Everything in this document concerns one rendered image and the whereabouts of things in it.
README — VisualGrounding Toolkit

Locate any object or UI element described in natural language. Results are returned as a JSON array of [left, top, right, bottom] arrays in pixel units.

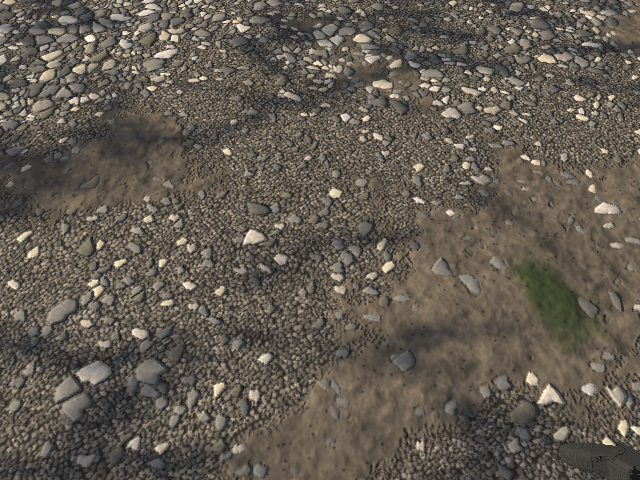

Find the right robot hand
[[559, 442, 640, 480]]

